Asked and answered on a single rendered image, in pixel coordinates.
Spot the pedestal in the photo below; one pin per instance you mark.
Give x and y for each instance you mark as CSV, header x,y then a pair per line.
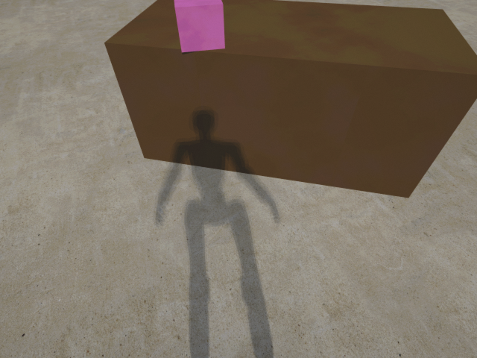
x,y
353,96

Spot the carton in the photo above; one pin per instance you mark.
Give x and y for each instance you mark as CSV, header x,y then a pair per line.
x,y
200,24

